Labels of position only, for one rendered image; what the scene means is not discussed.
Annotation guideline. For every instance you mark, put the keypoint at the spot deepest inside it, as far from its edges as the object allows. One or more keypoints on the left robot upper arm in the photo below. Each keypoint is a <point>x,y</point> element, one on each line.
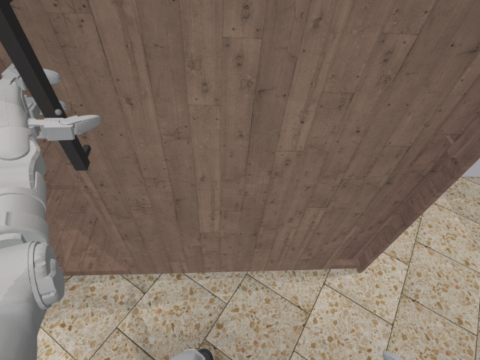
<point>30,282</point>

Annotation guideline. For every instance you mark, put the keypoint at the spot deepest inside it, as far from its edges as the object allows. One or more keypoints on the robot left forearm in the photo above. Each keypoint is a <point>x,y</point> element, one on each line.
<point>23,191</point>

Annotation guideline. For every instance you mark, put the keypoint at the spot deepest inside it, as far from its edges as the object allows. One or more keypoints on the left robot shin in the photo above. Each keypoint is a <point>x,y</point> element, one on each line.
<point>193,351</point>

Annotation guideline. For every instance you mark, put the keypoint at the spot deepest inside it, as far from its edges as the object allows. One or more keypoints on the robot left hand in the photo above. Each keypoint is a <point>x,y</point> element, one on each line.
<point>17,109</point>

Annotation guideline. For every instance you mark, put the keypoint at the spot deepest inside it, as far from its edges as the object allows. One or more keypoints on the handle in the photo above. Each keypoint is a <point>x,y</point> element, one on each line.
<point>22,55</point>
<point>466,139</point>

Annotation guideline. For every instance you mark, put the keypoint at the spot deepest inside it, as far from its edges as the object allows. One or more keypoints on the wardrobe door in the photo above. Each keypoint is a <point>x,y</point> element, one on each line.
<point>426,164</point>
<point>248,135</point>

